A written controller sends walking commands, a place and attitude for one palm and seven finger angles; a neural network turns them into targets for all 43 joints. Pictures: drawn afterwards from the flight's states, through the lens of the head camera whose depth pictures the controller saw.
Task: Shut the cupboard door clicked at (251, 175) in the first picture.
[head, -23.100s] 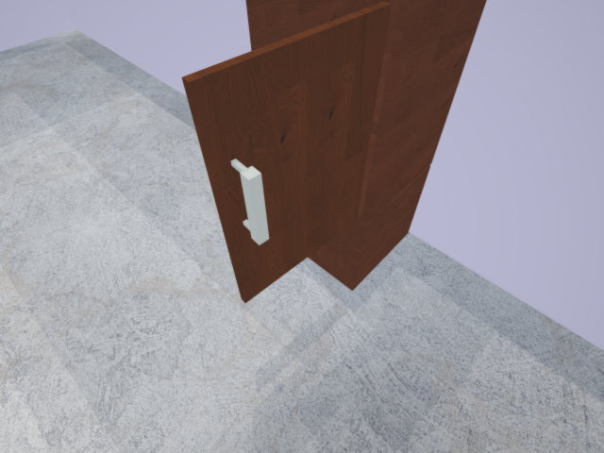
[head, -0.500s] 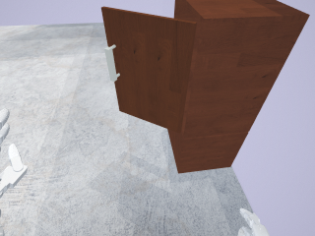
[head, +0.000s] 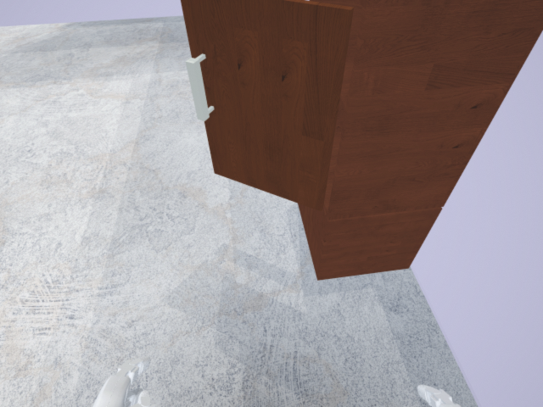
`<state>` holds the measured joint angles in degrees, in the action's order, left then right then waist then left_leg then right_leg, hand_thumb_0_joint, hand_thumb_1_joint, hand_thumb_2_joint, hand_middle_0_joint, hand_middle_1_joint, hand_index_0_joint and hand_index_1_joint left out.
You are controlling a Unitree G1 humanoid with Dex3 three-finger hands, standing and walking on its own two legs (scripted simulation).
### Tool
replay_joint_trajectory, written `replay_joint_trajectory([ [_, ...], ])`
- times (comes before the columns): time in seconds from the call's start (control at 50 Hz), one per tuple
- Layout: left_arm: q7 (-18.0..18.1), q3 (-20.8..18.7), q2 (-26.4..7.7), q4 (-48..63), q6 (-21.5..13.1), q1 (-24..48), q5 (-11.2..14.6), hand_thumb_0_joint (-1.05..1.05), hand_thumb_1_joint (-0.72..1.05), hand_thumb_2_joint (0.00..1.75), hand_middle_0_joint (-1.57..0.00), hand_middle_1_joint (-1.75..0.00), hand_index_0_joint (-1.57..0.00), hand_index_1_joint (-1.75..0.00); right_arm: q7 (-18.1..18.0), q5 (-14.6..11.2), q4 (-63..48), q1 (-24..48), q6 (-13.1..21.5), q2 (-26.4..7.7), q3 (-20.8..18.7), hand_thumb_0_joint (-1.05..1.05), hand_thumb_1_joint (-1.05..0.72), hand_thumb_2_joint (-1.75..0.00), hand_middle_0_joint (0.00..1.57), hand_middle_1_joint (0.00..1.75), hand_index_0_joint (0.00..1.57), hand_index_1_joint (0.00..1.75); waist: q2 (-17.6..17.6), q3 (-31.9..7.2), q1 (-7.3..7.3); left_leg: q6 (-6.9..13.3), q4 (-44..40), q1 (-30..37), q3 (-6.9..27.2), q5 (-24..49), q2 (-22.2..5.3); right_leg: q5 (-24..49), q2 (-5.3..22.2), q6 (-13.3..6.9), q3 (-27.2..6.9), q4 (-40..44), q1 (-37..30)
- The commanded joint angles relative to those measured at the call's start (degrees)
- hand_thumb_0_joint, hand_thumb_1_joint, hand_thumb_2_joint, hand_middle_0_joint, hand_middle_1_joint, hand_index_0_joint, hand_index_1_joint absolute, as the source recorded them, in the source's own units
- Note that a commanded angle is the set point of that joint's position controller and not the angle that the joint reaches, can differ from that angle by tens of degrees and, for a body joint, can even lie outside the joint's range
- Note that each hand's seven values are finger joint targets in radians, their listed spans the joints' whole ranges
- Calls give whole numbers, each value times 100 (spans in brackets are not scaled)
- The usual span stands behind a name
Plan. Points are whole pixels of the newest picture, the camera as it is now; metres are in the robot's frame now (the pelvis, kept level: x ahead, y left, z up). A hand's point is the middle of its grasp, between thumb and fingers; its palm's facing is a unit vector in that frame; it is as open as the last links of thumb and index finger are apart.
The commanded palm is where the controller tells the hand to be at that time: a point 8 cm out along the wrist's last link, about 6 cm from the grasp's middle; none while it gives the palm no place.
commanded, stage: let the arm hang, fingers relaxed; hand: left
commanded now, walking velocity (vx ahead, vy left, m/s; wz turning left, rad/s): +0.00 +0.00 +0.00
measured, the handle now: (202, 87) +0.89 +0.22 +0.02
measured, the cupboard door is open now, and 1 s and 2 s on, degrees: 55 55 55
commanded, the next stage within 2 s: look to check the result in 0.88 s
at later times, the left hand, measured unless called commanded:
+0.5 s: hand out of the picture -0.07 +0.19 -0.15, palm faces +0.02 -0.98 -0.20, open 7.3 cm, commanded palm none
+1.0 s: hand out of the picture +0.00 +0.19 -0.16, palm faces +0.00 -0.98 -0.20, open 7.4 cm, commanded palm none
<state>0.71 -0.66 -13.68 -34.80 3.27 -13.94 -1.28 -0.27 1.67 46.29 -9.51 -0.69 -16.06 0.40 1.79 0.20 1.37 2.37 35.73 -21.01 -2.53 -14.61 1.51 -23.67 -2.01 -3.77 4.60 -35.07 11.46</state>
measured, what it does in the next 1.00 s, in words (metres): stands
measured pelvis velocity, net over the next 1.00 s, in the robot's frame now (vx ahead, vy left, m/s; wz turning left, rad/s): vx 0.00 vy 0.02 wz -0.02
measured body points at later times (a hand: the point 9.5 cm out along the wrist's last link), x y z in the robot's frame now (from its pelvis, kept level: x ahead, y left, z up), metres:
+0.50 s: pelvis -0.01 +0.02 +0.02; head +0.00 +0.02 +0.47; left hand -0.07 +0.25 -0.14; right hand -0.02 -0.19 -0.15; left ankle +0.05 +0.09 -0.72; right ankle -0.05 -0.08 -0.72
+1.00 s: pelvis +0.00 +0.02 +0.02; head +0.01 +0.02 +0.47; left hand +0.00 +0.25 -0.14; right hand -0.01 -0.22 -0.14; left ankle +0.05 +0.09 -0.72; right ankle -0.05 -0.08 -0.72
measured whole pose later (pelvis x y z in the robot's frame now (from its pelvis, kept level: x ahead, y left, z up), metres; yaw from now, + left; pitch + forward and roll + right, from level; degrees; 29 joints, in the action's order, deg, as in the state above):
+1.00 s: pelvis +0.00 +0.02 +0.02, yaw -1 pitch -1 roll +0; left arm 1.6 -0.2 -9.4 -65.2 -0.5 -17.4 -0.9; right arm -2.0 1.0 65.2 -16.1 0.1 -10.2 0.3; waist 0.0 0.9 0.4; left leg 3.8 21.1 -12.4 -4.1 -8.0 2.7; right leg -16.5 -1.2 -2.0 2.6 -21.2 3.8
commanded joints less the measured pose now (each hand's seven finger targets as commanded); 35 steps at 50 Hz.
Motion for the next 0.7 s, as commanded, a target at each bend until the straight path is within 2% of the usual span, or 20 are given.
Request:
replay_joint_trajectory([
  [0.0, 109, -128, -687, -525, -239, -128, 58, 0, 90, 90, -20, -30, -20, -30, -75, 4, 10, -174, 20, -433, -54, 0, -90, -90, 20, 30, 20, 30, 125, -190, -105, 68, -822, 682, 1024, 1873, -743, 1598, 831, -15, -827, 999, -63],
  [0.02, 106, -114, -616, -852, -244, -225, 69, 0, 90, 90, -20, -30, -20, -30, -95, 3, 169, -150, 23, -401, -35, 0, -90, -90, 20, 30, 20, 30, 349, -144, -157, 103, -1016, 571, 1110, 1571, -765, 1214, 772, 17, -845, 1152, -205],
  [0.06, 96, -146, -435, -1398, -272, -408, 67, 0, 90, 90, -20, -30, -20, -30, -133, -4, 452, -204, 32, -248, -23, 0, -90, -90, 20, 30, 20, 30, 641, -81, -182, 87, -1252, 488, 1096, 1015, -729, 964, 786, -21, -889, 1444, -385],
  [0.08, 105, -192, -350, -1559, -282, -503, 49, 0, 90, 90, -20, -30, -20, -30, -153, -4, 544, -245, 24, -208, -49, 0, -90, -90, 20, 30, 20, 30, 711, -12, -213, 81, -1253, 532, 1078, 902, -713, 972, 806, -27, -879, 1584, -382],
  [0.12, 86, -135, -325, -1905, -296, -533, 80, 0, 90, 90, -20, -30, -20, -30, -172, -26, 798, -439, 17, -118, -43, 0, -90, -90, 20, 30, 20, 30, 719, 11, -153, 50, -1398, 573, 1069, 613, -715, 857, 822, -66, -887, 1724, -411],
  [0.14, 80, -121, -312, -2051, -305, -562, 87, 0, 90, 90, -20, -30, -20, -30, -179, -34, 899, -517, 21, -100, -45, 0, -90, -90, 20, 30, 20, 30, 680, 13, -147, 50, -1481, 603, 1082, 566, -726, 862, 810, -75, -870, 1744, -421],
  [0.22, 82, -49, -207, -2545, -330, -757, 92, 0, 90, 90, -20, -30, -20, -30, -216, -74, 1242, -782, 43, -93, -69, 0, -90, -90, 20, 30, 20, 30, 81, 133, -125, 81, -1660, 800, 1086, 507, -773, 869, 766, -44, -774, 1855, -327],
  [0.3, 107, -12, -128, -2844, -342, -949, 89, 0, 90, 90, -20, -30, -20, -30, -238, -95, 1471, -933, 50, -40, -77, 0, -90, -90, 20, 30, 20, 30, -222, 283, -105, 103, -1785, 934, 1052, 435, -784, 780, 752, -27, -767, 1902, -161],
  [0.34, 122, 3, -69, -2937, -338, -1012, 88, 0, 90, 90, -20, -30, -20, -30, -243, -95, 1557, -987, 41, -2, -80, 0, -90, -90, 20, 30, 20, 30, -268, 475, -91, 101, -1864, 903, 1034, 251, -778, 662, 741, -17, -777, 1916, -22],
  [0.42, 139, 9, -20, -3047, -332, -1192, 77, 0, 90, 90, -20, -30, -20, -30, -241, -90, 1646, -1035, 44, 43, -89, 0, -90, -90, 20, 30, 20, 30, -259, 481, -114, 116, -2009, 894, 1052, -2, -779, 588, 714, 7, -782, 1840, 32],
  [0.46, 150, 4, 2, -3067, -346, -1207, 70, 0, 90, 90, -20, -30, -20, -30, -243, -90, 1687, -1037, 56, 42, -95, 0, -90, -90, 20, 30, 20, 30, -350, 529, -109, 120, -2015, 900, 1036, 48, -780, 630, 715, 18, -780, 1831, 65],
  [0.56, 160, 0, 39, -3084, -340, -1243, 54, 0, 90, 90, -20, -30, -20, -30, -238, -84, 1737, -1024, 65, 88, -101, 0, -90, -90, 20, 30, 20, 30, -191, 694, -119, 113, -2132, 867, 1040, -101, -774, 604, 702, 41, -796, 1793, 210],
  [0.68, 160, -33, -31, -3033, -364, -1157, 43, 0, 90, 90, -20, -30, -20, -30, -234, -94, 1709, -1016, 97, 54, -118, 0, -90, -90, 20, 30, 20, 30, -160, 655, -123, 97, -2097, 937, 968, 133, -753, 734, 713, 43, -819, 1805, 190],
])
